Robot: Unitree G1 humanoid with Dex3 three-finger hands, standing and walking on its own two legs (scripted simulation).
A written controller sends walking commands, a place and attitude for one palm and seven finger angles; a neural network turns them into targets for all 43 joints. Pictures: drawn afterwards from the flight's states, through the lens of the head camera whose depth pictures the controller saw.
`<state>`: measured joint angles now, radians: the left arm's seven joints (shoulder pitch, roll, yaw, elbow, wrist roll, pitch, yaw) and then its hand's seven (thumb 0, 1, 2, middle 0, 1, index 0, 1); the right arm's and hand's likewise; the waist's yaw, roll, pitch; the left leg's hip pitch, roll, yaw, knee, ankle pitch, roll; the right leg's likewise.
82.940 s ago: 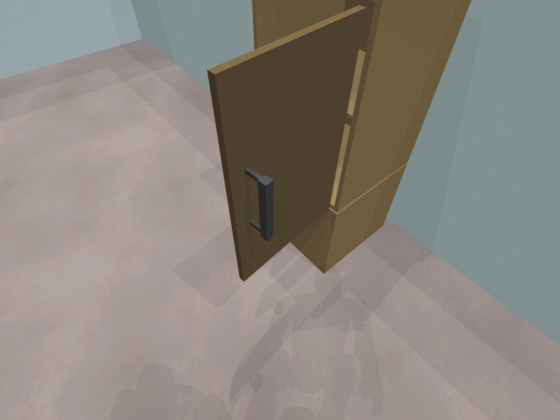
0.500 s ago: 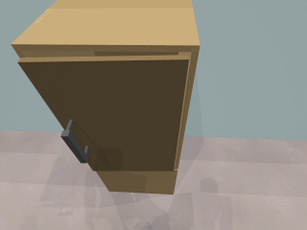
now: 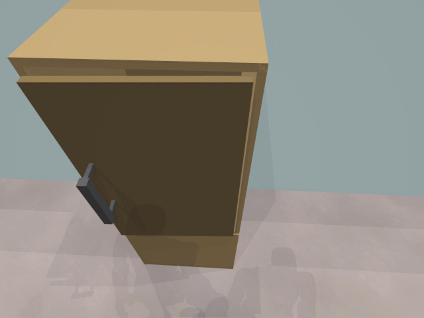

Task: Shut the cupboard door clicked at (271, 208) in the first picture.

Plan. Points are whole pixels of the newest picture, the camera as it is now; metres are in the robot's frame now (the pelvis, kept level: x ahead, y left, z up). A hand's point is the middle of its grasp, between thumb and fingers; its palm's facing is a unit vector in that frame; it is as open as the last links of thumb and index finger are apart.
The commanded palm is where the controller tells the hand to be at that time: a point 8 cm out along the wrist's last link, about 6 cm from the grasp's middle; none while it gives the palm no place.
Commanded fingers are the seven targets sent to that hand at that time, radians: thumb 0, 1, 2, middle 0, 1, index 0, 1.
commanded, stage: look again from close up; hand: left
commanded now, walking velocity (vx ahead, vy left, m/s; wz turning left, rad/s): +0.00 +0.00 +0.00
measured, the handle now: (100, 195) +0.38 +0.30 -0.05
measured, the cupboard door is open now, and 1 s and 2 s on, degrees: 3 3 3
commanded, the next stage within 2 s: shuffle to correct the standing spot in 0.50 s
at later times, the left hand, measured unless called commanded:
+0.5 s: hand out of the picture -0.02 +0.17 -0.17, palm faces +0.04 -0.98 -0.18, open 7.3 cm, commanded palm none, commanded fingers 0.00 0.90 0.90 -0.20 -0.30 -0.20 -0.30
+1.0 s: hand out of the picture -0.01 +0.23 -0.18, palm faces +0.06 -0.97 -0.24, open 7.4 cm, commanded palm none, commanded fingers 0.00 0.90 0.90 -0.20 -0.30 -0.20 -0.30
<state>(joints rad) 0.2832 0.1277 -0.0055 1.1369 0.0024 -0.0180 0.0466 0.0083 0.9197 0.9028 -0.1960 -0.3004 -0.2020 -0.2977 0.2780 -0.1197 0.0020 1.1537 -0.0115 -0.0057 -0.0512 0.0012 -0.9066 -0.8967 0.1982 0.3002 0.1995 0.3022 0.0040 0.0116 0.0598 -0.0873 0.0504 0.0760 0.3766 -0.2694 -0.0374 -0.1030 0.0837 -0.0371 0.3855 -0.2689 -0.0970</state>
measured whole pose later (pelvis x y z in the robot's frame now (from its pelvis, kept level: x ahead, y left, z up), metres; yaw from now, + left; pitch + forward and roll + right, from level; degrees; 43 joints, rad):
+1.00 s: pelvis -0.04 +0.04 -0.01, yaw +1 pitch -1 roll +1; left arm 0.20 0.16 0.04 1.05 0.03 0.02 0.05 0.00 0.91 0.90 -0.20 -0.30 -0.20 -0.30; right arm 0.22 -0.16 -0.06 1.05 -0.02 0.05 -0.03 0.00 -0.91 -0.90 0.20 0.30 0.20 0.30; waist 0.01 -0.01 0.09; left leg -0.26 0.00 0.05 0.64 -0.40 -0.02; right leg -0.24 0.02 -0.03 0.54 -0.28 -0.05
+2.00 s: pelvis -0.02 +0.03 +0.00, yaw +1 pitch -1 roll +0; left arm 0.28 0.15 -0.01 1.12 0.01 -0.02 0.04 0.01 0.92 0.90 -0.20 -0.30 -0.20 -0.30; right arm 0.27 -0.12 -0.01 1.14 -0.02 0.00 -0.04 0.01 -0.92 -0.90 0.20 0.30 0.20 0.30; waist 0.00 -0.01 0.06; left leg -0.13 0.04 0.03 0.40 -0.26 -0.03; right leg -0.16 0.03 -0.04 0.43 -0.26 -0.05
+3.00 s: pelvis -0.09 +0.09 -0.11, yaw +2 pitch +12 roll +0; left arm 0.40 0.19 0.08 0.14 -0.24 -0.50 -0.26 0.00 0.90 0.90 -0.39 -0.51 -0.40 -0.51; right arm 0.19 -0.27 -0.05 0.49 0.02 -0.26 0.01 0.01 -0.90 -0.90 0.20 0.30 0.20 0.30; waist 0.01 -0.05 -0.15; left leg -0.91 -0.03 0.05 1.22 -0.53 0.06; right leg -0.94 -0.01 -0.05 1.21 -0.49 -0.03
